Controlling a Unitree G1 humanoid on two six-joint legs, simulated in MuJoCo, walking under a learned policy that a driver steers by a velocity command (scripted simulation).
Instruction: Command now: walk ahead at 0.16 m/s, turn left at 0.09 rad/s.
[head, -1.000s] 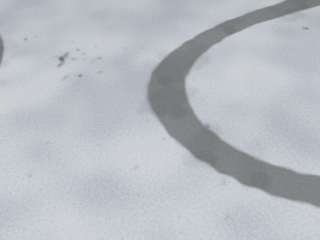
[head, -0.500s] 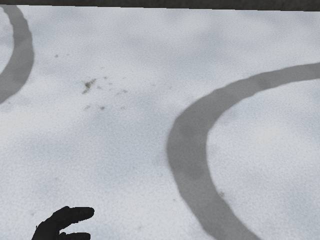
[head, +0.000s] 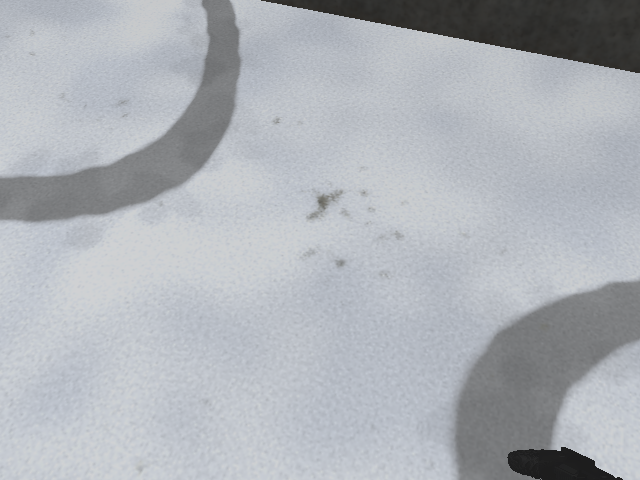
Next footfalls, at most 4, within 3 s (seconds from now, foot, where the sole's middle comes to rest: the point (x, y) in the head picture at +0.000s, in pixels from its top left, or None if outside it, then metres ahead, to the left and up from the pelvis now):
0.34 right None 0.11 -0.12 -0.76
1.32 right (410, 463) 0.51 -0.12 -0.76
1.86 left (341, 330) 0.81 0.04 -0.76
2.34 right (419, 366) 0.73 -0.14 -0.76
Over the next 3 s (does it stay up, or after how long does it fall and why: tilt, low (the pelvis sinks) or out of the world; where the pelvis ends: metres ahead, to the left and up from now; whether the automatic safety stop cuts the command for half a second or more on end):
stays up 0.70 -0.01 0.02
